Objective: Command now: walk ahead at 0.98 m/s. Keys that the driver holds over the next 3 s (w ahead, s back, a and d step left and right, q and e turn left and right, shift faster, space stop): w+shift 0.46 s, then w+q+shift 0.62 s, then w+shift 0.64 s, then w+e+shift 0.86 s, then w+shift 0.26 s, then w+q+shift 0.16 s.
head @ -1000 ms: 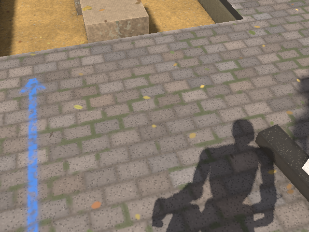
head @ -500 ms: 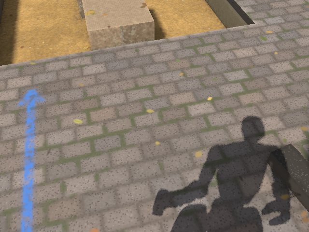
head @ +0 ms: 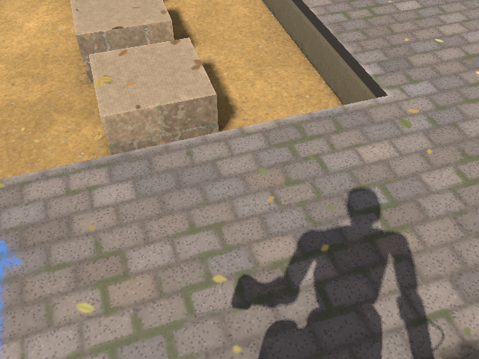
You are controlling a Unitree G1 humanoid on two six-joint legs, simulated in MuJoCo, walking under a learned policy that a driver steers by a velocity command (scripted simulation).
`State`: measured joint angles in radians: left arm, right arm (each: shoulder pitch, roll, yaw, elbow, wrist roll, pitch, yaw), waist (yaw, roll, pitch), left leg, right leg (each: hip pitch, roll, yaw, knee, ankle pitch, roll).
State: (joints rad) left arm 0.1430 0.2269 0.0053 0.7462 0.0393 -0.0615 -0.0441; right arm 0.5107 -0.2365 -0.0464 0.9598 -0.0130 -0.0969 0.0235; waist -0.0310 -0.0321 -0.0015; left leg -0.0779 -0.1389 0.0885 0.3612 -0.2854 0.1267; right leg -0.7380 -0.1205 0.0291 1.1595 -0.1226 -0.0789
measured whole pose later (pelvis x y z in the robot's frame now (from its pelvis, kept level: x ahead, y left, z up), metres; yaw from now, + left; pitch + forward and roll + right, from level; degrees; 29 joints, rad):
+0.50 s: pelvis +0.49 -0.03 +0.00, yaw +1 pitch +0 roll -2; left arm 0.53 0.26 0.05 1.02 0.01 -0.11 -0.02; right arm 0.10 -0.26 0.00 0.76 -0.04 -0.07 0.05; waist 0.04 0.03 0.01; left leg -0.74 0.13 -0.03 1.02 -0.10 0.08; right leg 0.02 0.12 -0.08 0.24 -0.27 -0.10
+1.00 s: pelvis +0.97 +0.06 +0.00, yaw +22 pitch +1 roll +0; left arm -0.03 0.23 -0.04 0.61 0.05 -0.07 -0.01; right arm 0.53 -0.28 -0.06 0.93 0.01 -0.07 0.00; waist -0.10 0.00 0.03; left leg 0.00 -0.20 -0.17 0.32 -0.30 0.17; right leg -0.75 -0.12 0.08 0.82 -0.05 0.03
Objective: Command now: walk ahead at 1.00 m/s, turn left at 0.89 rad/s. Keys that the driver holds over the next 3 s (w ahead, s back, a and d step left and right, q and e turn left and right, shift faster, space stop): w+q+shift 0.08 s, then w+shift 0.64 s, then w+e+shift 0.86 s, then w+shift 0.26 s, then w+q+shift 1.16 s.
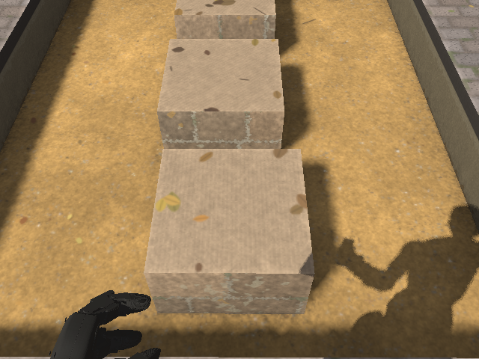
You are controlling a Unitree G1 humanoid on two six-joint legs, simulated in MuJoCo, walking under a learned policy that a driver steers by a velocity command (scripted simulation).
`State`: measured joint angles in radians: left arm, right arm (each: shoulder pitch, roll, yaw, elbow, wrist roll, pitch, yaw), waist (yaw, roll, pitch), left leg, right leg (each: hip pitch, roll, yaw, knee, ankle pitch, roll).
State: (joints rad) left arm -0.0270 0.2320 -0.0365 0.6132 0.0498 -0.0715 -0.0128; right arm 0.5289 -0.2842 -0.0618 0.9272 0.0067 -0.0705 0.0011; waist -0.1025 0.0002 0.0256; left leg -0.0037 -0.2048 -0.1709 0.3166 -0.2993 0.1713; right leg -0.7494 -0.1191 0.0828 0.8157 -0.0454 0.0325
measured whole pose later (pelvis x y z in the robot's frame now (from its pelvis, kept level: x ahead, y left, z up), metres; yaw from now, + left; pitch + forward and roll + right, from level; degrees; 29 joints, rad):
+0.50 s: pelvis +0.44 -0.01 -0.02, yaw +14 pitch +0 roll -2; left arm 0.67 0.35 0.06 0.94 0.05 -0.13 -0.01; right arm -0.01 -0.32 -0.07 0.73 -0.06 -0.03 0.05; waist 0.14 0.01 0.01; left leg -0.82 0.02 -0.12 1.03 -0.06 0.11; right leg 0.11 0.03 -0.05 0.39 -0.51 -0.01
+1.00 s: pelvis +0.83 +0.12 +0.00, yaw +9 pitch -3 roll +4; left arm 0.11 0.30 0.06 0.67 0.01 0.04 -0.02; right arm 0.34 -0.34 -0.08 0.89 0.00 -0.12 0.04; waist -0.01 0.05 0.02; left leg -0.07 -0.05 0.24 0.34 -0.23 0.05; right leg -0.72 -0.10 -0.06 0.94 0.09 -0.15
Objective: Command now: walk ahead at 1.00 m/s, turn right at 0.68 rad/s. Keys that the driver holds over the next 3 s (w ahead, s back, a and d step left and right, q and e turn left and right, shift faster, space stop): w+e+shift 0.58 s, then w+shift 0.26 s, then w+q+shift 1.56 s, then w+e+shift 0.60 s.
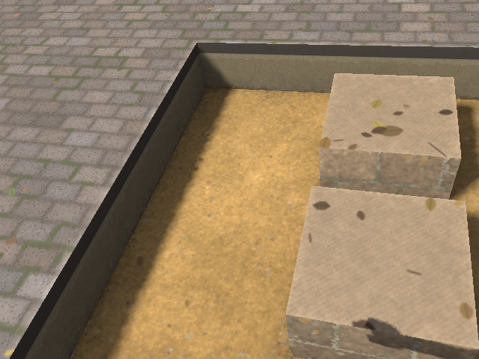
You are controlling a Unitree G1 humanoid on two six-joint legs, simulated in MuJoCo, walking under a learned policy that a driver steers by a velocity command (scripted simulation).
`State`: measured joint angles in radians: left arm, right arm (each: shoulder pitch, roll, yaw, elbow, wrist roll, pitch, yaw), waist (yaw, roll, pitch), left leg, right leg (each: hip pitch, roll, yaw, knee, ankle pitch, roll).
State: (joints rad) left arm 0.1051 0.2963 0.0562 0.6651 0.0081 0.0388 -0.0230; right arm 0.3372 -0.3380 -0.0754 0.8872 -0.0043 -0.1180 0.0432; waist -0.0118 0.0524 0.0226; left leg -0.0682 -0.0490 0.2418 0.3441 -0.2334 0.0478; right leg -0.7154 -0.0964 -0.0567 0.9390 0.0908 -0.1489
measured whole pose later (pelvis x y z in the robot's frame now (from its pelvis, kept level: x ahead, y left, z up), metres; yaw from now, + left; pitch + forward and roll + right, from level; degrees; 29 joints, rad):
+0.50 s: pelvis +0.27 -0.07 -0.02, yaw -25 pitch +1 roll +2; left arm 0.20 0.32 0.07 0.66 -0.01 -0.02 -0.01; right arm 0.20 -0.29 -0.02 0.58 -0.02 -0.05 -0.03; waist -0.01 -0.04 -0.02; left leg -0.32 -0.06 0.08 0.69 -0.39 0.06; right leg -0.46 0.17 0.10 1.16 -0.30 -0.10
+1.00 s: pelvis +0.50 -0.35 -0.07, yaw -44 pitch +1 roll -3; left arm -0.06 0.25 0.04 0.63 0.05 0.02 -0.05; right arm 0.49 -0.25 0.01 0.96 0.04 -0.06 0.01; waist -0.10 0.01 0.13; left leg 0.21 0.20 0.12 0.85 -0.44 -0.05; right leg -0.71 0.07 -0.16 0.81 -0.01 0.08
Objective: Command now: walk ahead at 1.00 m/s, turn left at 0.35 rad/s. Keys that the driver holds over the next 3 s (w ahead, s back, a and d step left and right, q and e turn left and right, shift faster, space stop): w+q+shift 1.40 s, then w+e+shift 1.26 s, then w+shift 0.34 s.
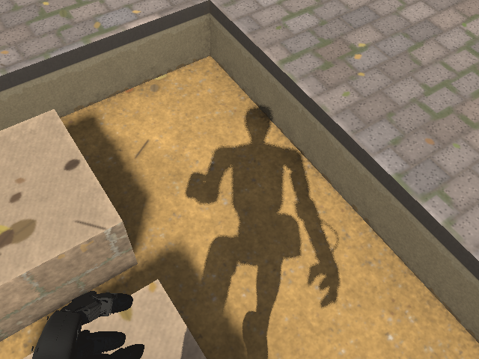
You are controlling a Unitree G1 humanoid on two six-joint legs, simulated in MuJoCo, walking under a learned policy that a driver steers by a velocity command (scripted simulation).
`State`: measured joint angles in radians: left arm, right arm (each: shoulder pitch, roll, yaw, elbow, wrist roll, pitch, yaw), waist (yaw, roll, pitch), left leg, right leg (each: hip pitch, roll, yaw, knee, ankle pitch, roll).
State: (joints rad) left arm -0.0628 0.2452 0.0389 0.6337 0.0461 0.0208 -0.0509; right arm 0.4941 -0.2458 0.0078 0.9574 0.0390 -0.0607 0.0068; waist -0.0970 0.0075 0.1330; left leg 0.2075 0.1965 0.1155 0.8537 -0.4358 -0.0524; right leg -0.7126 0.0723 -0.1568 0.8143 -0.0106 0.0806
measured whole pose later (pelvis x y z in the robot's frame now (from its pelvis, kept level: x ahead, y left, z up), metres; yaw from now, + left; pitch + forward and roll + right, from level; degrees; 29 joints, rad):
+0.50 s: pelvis +0.25 -0.12 -0.15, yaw +16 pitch -1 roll +7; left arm -0.25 0.19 -0.05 0.57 0.02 0.02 -0.07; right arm 0.30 -0.21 -0.05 0.64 0.03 0.00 -0.13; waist -0.16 -0.11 0.00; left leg -1.04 -0.29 0.00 1.75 -0.62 0.04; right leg 0.03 -0.16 0.07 0.24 0.43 -0.05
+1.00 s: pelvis +0.51 -0.10 -0.26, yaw +51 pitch +1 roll +1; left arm 0.09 0.13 -0.07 0.53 0.06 -0.01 0.01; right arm 0.37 -0.26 -0.04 0.89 -0.02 -0.04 -0.02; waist 0.02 -0.04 -0.05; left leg -0.30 -0.19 -0.06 0.73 -0.43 0.14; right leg -0.95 -0.13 0.16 1.58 -0.25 0.07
